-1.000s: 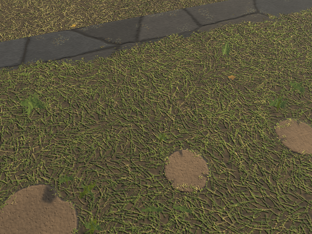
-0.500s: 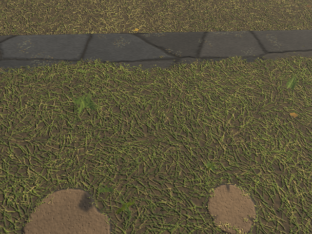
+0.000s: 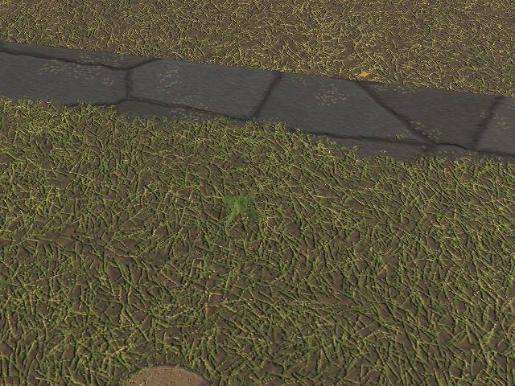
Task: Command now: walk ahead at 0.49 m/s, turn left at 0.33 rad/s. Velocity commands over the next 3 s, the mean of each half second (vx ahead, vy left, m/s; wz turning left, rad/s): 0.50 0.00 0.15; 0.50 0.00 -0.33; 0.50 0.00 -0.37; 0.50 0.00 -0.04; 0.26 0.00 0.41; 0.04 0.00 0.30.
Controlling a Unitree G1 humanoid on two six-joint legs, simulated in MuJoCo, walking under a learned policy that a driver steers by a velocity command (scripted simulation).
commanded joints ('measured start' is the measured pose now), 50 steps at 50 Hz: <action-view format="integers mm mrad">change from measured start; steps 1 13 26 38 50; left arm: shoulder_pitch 52 193 134 -177 190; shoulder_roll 77 188 86 36 178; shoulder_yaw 17 35 7 -5 63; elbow -10 72 20 -100 -107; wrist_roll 0 -40 -25 -26 -25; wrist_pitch -12 27 45 53 56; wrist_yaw -9 -4 3 -32 -21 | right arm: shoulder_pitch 38 -315 -64 65 -85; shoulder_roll -26 -49 -90 -132 -136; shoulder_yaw -8 14 -20 -34 -10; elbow -69 -203 -114 8 -125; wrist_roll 0 -3 -29 -31 13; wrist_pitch -6 -28 -52 -43 -98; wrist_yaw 5 39 46 0 17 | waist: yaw -9 69 28 -78 103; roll -94 -110 46 8 -103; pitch -47 22 -75 62 -224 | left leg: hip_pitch -175 -129 307 464 -393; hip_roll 107 83 233 252 48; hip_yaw -25 91 -125 176 -13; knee -40 -626 -1047 -1089 166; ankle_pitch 47 307 400 471 -66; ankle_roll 3 -4 192 114 -20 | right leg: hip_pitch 167 242 -321 -436 565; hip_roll -273 -288 -189 -120 -319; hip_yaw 303 128 111 85 629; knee -261 -244 711 244 -107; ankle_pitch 17 82 -91 247 -54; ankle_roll -196 -143 13 0 -311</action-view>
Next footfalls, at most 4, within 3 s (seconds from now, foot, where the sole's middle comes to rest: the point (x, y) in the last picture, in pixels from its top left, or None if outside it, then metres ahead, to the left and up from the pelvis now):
0.34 left None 0.34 0.17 -0.77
0.92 right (294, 318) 0.65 -0.06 -0.77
1.42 left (254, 221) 0.98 0.05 -0.77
1.94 right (352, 180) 1.14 -0.28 -0.77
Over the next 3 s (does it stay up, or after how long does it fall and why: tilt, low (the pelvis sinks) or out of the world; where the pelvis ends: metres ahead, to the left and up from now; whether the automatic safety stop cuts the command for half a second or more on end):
stays up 1.30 -0.24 0.00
